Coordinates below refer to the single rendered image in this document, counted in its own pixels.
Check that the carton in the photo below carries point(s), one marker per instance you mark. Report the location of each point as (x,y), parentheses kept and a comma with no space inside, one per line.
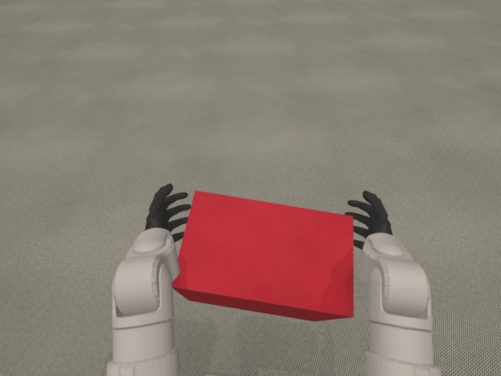
(267,258)

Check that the right robot forearm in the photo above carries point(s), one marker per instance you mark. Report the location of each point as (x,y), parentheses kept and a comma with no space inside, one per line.
(399,310)

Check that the left robot forearm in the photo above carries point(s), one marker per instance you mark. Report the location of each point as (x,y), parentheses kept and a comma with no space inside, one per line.
(143,308)

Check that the right robot hand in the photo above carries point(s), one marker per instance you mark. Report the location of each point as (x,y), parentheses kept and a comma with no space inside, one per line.
(376,222)

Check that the left robot hand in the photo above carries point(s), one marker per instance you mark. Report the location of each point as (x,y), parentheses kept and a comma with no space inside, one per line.
(159,215)

